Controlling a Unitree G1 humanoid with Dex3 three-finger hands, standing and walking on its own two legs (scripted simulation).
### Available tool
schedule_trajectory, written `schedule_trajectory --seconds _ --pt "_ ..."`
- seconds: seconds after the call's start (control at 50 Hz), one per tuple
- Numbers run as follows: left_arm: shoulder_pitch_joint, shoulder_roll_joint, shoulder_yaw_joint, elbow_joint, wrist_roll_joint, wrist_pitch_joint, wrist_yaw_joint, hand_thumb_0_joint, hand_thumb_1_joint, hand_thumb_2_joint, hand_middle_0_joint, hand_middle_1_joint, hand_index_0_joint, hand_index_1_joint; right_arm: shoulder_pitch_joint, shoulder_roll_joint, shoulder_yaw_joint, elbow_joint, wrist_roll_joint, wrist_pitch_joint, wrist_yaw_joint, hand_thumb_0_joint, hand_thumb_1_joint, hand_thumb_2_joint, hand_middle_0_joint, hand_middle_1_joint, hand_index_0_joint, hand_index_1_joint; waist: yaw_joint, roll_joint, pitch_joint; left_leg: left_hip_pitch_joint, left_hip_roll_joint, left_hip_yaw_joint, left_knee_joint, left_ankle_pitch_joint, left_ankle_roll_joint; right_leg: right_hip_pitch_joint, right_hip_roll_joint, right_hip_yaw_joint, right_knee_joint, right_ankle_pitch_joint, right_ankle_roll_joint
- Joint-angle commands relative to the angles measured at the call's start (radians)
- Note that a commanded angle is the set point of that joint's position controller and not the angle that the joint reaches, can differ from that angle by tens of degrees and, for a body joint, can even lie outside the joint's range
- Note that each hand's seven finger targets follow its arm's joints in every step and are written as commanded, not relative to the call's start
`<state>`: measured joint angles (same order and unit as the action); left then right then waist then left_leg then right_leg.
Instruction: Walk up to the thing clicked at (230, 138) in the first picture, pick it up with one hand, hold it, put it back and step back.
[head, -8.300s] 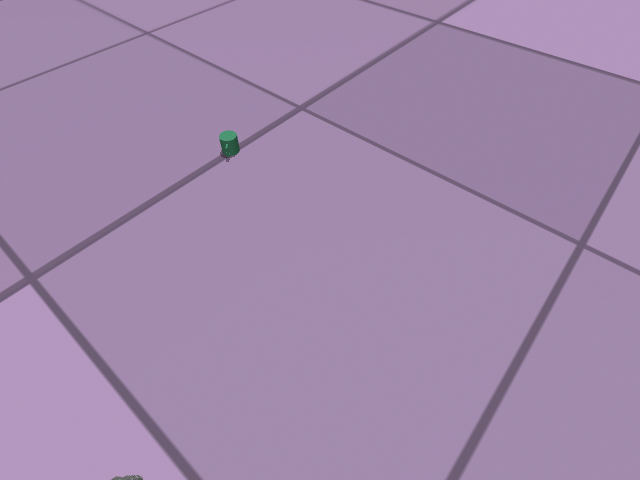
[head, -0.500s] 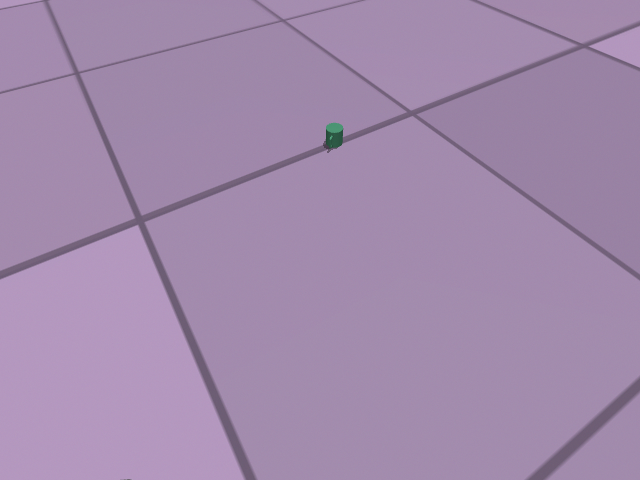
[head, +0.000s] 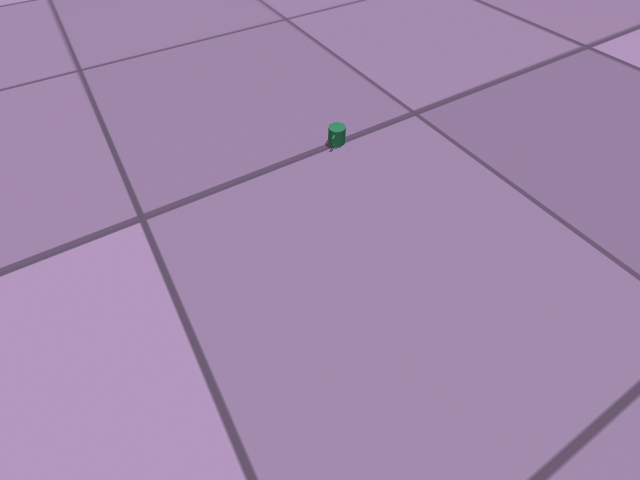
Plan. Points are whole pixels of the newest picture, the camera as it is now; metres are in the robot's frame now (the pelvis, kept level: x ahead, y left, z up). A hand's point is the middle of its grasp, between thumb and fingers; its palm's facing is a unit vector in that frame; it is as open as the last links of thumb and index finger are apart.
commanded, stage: stand
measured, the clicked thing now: (335, 136) +1.74 -0.05 -0.74
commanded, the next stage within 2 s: walk up in 1.64 s
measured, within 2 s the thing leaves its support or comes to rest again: neither
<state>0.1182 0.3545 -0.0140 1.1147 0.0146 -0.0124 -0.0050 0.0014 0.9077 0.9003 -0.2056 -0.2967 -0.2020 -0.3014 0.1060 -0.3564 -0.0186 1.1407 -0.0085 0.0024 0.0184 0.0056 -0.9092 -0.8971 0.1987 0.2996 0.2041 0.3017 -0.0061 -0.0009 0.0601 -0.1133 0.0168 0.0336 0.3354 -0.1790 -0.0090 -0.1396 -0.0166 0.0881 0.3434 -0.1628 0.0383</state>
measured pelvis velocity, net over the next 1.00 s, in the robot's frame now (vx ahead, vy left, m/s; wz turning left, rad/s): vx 0.01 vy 0.00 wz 0.01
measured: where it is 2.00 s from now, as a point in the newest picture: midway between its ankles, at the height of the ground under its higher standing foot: outside the picture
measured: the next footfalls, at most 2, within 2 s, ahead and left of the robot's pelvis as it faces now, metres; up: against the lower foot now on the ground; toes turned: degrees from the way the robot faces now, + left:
none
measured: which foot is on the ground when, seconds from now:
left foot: down 0.00-1.00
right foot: down 0.00-1.00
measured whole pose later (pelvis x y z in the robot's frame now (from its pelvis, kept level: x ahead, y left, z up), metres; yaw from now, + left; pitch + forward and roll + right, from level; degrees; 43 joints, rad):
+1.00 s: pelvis +0.01 +0.00 +0.00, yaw +0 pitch -3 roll +0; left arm 0.13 0.35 -0.01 1.10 0.02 -0.01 0.00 0.00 0.91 0.90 -0.21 -0.30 -0.20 -0.30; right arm 0.11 -0.36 -0.02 1.13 -0.01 0.00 0.01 0.01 -0.91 -0.90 0.20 0.30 0.20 0.30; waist 0.00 0.00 0.06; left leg -0.10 0.01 0.03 0.33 -0.19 -0.01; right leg -0.13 -0.02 0.08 0.34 -0.17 0.04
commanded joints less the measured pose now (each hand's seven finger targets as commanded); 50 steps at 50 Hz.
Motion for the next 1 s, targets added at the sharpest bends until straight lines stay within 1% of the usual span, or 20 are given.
schedule_trajectory --seconds 0.0,0.02,0.04,0.1,0.14,0.16,0.24,0.28,0.38,0.44,0.5,0.54,0.64,0.66,0.68,0.74,0.84,0.86,0.94,0.98 --pt "-0.038 0.218 0.043 -0.06 -0.006 -0.021 0.013 0.0 0.9 0.9 -0.2 -0.3 -0.2 -0.3 -0.045 -0.216 -0.036 -0.062 0.002 -0.028 -0.016 0.0 -0.9 -0.9 0.2 0.3 0.2 0.3 -0.002 -0.001 -0.094 0.049 0.116 -0.096 -0.058 0.067 0.029 -0.016 -0.093 0.055 -0.041 0.106 -0.054" --pt "-0.038 0.217 0.042 -0.059 -0.006 -0.021 0.013 0.0 0.9 0.9 -0.2 -0.3 -0.2 -0.3 -0.043 -0.217 -0.037 -0.061 0.002 -0.027 -0.015 0.0 -0.9 -0.9 0.2 0.3 0.2 0.3 -0.002 -0.004 -0.086 0.042 0.115 -0.096 -0.053 0.074 0.03 -0.011 -0.093 0.054 -0.043 0.115 -0.053" --pt "-0.045 0.219 0.045 -0.058 -0.007 -0.019 0.013 0.0 0.9 0.9 -0.2 -0.3 -0.2 -0.3 -0.033 -0.213 -0.034 -0.059 0.0 -0.027 -0.017 0.0 -0.9 -0.9 0.2 0.3 0.2 0.3 -0.003 -0.012 -0.07 0.019 0.111 -0.094 -0.065 0.043 0.029 -0.01 -0.091 0.056 -0.048 0.096 -0.052" --pt "-0.035 0.22 0.045 -0.059 -0.006 -0.019 0.014 0.0 0.9 0.9 -0.2 -0.3 -0.2 -0.3 -0.04 -0.217 -0.035 -0.063 0.001 -0.028 -0.016 0.0 -0.9 -0.9 0.2 0.3 0.2 0.3 -0.002 0.0 -0.079 0.035 0.114 -0.096 -0.063 0.063 0.031 -0.007 -0.093 0.055 -0.046 0.115 -0.053" --pt "-0.041 0.225 0.047 -0.06 -0.005 -0.017 0.015 0.0 0.9 0.9 -0.2 -0.3 -0.2 -0.3 -0.036 -0.208 -0.034 -0.065 0.001 -0.027 -0.016 0.0 -0.9 -0.9 0.2 0.3 0.2 0.3 -0.005 -0.018 -0.065 0.032 0.111 -0.096 -0.07 0.036 0.028 -0.025 -0.09 0.052 -0.048 0.081 -0.053" --pt "-0.037 0.218 0.046 -0.062 -0.005 -0.018 0.014 0.0 0.9 0.9 -0.2 -0.3 -0.2 -0.3 -0.039 -0.221 -0.037 -0.066 0.0 -0.028 -0.017 0.0 -0.9 -0.9 0.2 0.3 0.2 0.3 -0.003 0.002 -0.082 0.042 0.115 -0.093 -0.063 0.049 0.031 -0.016 -0.092 0.053 -0.045 0.101 -0.052" --pt "-0.033 0.216 0.044 -0.063 -0.004 -0.017 0.013 0.0 0.9 0.9 -0.2 -0.3 -0.2 -0.3 -0.042 -0.218 -0.036 -0.066 0.0 -0.027 -0.017 0.0 -0.9 -0.9 0.2 0.3 0.2 0.3 0.0 0.0 -0.07 0.026 0.113 -0.096 -0.068 0.034 0.03 -0.017 -0.089 0.048 -0.047 0.085 -0.051" --pt "-0.033 0.22 0.044 -0.06 -0.004 -0.018 0.013 0.0 0.9 0.9 -0.2 -0.3 -0.2 -0.3 -0.042 -0.211 -0.035 -0.067 0.002 -0.027 -0.016 0.0 -0.9 -0.9 0.2 0.3 0.2 0.3 -0.002 -0.022 -0.069 0.04 0.112 -0.096 -0.064 0.045 0.028 -0.027 -0.09 0.049 -0.047 0.086 -0.052" --pt "-0.036 0.216 0.042 -0.068 -0.005 -0.02 0.015 0.0 0.9 0.9 -0.2 -0.3 -0.2 -0.3 -0.039 -0.222 -0.039 -0.068 -0.001 -0.028 -0.017 0.0 -0.9 -0.9 0.2 0.3 0.2 0.3 -0.005 0.005 -0.099 0.055 0.115 -0.091 -0.047 0.099 0.03 -0.005 -0.098 0.051 -0.044 0.138 -0.053" --pt "-0.037 0.22 0.044 -0.068 -0.005 -0.018 0.015 0.0 0.9 0.9 -0.2 -0.3 -0.2 -0.3 -0.041 -0.215 -0.037 -0.07 0.0 -0.027 -0.018 0.0 -0.9 -0.9 0.2 0.3 0.2 0.3 -0.003 -0.004 -0.099 0.046 0.115 -0.092 -0.052 0.096 0.03 0.005 -0.097 0.048 -0.04 0.142 -0.052" --pt "-0.038 0.222 0.044 -0.065 -0.003 -0.017 0.016 0.0 0.9 0.9 -0.2 -0.3 -0.2 -0.3 -0.039 -0.212 -0.037 -0.069 0.002 -0.026 -0.017 0.0 -0.9 -0.9 0.2 0.3 0.2 0.3 -0.005 -0.013 -0.082 0.044 0.113 -0.093 -0.059 0.086 0.029 -0.01 -0.092 0.045 -0.041 0.125 -0.052" --pt "-0.027 0.217 0.043 -0.062 -0.006 -0.015 0.015 0.0 0.9 0.9 -0.2 -0.3 -0.2 -0.3 -0.041 -0.211 -0.035 -0.067 0.002 -0.026 -0.018 0.0 -0.9 -0.9 0.2 0.3 0.2 0.3 0.001 -0.012 -0.057 0.029 0.11 -0.097 -0.071 0.038 0.028 -0.024 -0.089 0.046 -0.049 0.073 -0.051" --pt "-0.031 0.22 0.044 -0.064 -0.004 -0.017 0.014 0.0 0.9 0.9 -0.2 -0.3 -0.2 -0.3 -0.035 -0.21 -0.036 -0.068 0.001 -0.026 -0.016 0.0 -0.9 -0.9 0.2 0.3 0.2 0.3 -0.003 -0.014 -0.053 0.01 0.108 -0.099 -0.074 0.007 0.027 -0.021 -0.09 0.049 -0.055 0.04 -0.053" --pt "-0.027 0.216 0.043 -0.069 -0.002 -0.018 0.013 0.0 0.9 0.9 -0.2 -0.3 -0.2 -0.3 -0.041 -0.221 -0.039 -0.071 -0.001 -0.027 -0.017 0.0 -0.9 -0.9 0.2 0.3 0.2 0.3 0.001 0.001 -0.08 0.037 0.112 -0.094 -0.063 0.042 0.032 -0.012 -0.096 0.05 -0.051 0.092 -0.054" --pt "-0.029 0.222 0.044 -0.067 -0.003 -0.018 0.015 0.0 0.9 0.9 -0.2 -0.3 -0.2 -0.3 -0.038 -0.216 -0.039 -0.071 0.002 -0.026 -0.016 0.0 -0.9 -0.9 0.2 0.3 0.2 0.3 -0.003 -0.005 -0.088 0.042 0.113 -0.098 -0.06 0.062 0.031 -0.008 -0.095 0.045 -0.044 0.102 -0.053" --pt "-0.029 0.219 0.044 -0.065 -0.005 -0.018 0.015 0.0 0.9 0.9 -0.2 -0.3 -0.2 -0.3 -0.033 -0.211 -0.038 -0.069 0.002 -0.025 -0.016 0.0 -0.9 -0.9 0.2 0.3 0.2 0.3 -0.004 -0.015 -0.068 0.027 0.11 -0.098 -0.062 0.049 0.031 -0.014 -0.094 0.048 -0.05 0.086 -0.053" --pt "-0.021 0.216 0.044 -0.068 -0.004 -0.016 0.014 0.0 0.9 0.9 -0.2 -0.3 -0.2 -0.3 -0.039 -0.214 -0.037 -0.069 0.002 -0.029 -0.018 0.0 -0.9 -0.9 0.2 0.3 0.2 0.3 0.003 -0.004 -0.082 0.045 0.112 -0.095 -0.059 0.082 0.031 -0.007 -0.094 0.049 -0.045 0.128 -0.053" --pt "-0.025 0.22 0.045 -0.07 -0.004 -0.017 0.014 0.0 0.9 0.9 -0.2 -0.3 -0.2 -0.3 -0.034 -0.214 -0.038 -0.072 0.002 -0.03 -0.017 0.0 -0.9 -0.9 0.2 0.3 0.2 0.3 -0.003 -0.003 -0.098 0.055 0.113 -0.093 -0.056 0.11 0.029 0.005 -0.097 0.045 -0.037 0.15 -0.054" --pt "-0.023 0.222 0.045 -0.069 -0.004 -0.019 0.018 0.0 0.9 0.9 -0.2 -0.3 -0.2 -0.3 -0.029 -0.215 -0.039 -0.069 0.003 -0.026 -0.019 0.0 -0.9 -0.9 0.2 0.3 0.2 0.3 -0.005 -0.022 -0.085 0.059 0.112 -0.095 -0.052 0.101 0.029 -0.008 -0.096 0.043 -0.048 0.137 -0.051" --pt "-0.028 0.216 0.044 -0.071 -0.004 -0.019 0.017 0.0 0.9 0.9 -0.2 -0.3 -0.2 -0.3 -0.036 -0.22 -0.039 -0.071 0.001 -0.025 -0.019 0.0 -0.9 -0.9 0.2 0.3 0.2 0.3 -0.002 -0.002 -0.098 0.059 0.114 -0.091 -0.044 0.118 0.031 0.006 -0.1 0.045 -0.046 0.164 -0.051"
